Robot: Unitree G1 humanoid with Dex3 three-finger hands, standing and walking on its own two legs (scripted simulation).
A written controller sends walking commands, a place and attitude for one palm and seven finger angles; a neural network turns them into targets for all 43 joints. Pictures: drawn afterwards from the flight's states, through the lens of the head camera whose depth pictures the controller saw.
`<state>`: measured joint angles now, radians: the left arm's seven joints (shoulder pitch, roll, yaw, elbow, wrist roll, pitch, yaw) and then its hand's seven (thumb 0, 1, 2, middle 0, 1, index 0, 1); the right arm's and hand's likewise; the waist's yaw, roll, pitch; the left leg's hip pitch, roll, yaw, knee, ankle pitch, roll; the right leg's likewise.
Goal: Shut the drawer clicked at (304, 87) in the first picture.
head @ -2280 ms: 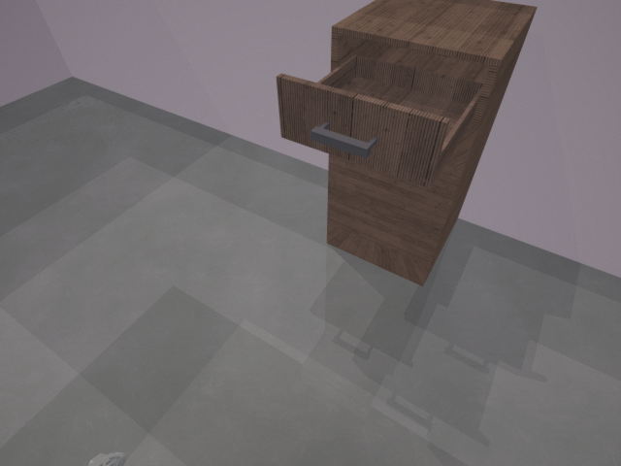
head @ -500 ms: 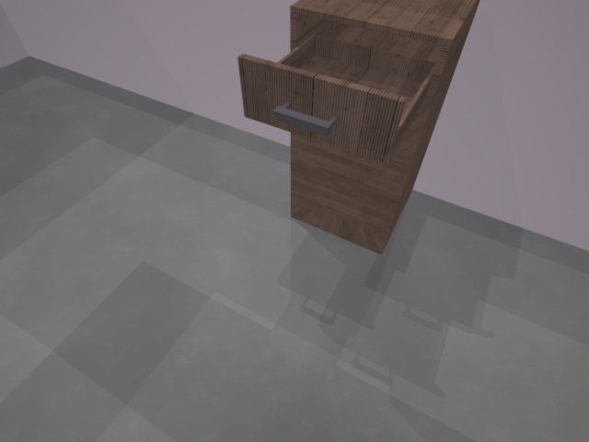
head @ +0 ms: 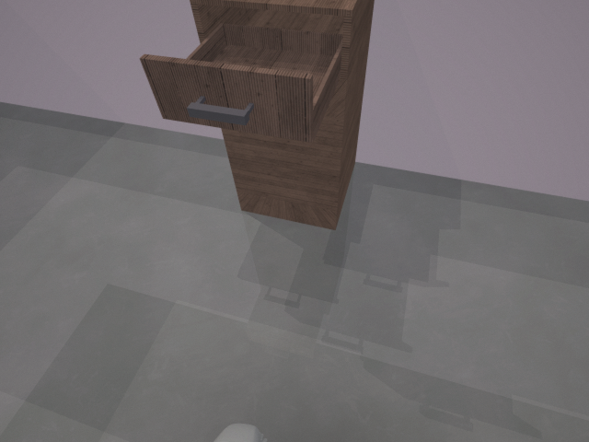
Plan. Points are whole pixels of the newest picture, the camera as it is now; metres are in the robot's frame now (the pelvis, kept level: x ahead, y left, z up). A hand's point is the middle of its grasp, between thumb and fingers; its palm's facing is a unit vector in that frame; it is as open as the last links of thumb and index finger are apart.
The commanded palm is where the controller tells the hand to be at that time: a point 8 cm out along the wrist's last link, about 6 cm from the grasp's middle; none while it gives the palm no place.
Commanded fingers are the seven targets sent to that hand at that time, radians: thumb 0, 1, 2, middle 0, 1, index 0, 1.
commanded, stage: turn to face it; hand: left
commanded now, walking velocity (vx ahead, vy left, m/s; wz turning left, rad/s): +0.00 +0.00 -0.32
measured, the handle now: (221, 108) +0.76 +0.24 +0.01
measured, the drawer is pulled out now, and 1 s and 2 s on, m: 0.30 0.30 0.30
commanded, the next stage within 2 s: take the last steps up to it in 0.26 s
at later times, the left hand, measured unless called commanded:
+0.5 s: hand out of the picture +0.07 +0.28 -0.18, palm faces -0.14 -0.97 -0.20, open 7.4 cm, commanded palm none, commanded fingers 0.00 0.90 0.90 -0.20 -0.30 -0.20 -0.30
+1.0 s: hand out of the picture +0.12 +0.26 -0.17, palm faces -0.08 -0.97 -0.21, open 7.2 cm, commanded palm none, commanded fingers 0.00 0.90 0.90 -0.20 -0.30 -0.20 -0.30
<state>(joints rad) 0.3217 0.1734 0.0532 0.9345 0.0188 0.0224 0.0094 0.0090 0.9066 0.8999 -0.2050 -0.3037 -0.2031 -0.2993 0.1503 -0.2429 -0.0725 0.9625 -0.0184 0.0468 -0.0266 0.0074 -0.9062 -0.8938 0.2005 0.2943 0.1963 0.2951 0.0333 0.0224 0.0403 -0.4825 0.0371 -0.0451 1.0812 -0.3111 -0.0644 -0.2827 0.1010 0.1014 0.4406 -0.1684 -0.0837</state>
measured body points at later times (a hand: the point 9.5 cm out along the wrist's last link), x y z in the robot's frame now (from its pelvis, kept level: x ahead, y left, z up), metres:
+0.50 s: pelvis -0.01 +0.09 +0.00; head +0.00 +0.12 +0.45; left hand +0.07 +0.33 -0.16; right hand -0.03 -0.15 -0.13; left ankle -0.01 +0.16 -0.74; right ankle -0.05 -0.06 -0.66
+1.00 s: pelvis +0.08 +0.08 +0.00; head +0.07 +0.08 +0.45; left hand +0.13 +0.31 -0.15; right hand +0.01 -0.14 -0.16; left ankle +0.16 +0.20 -0.68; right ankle +0.00 -0.04 -0.74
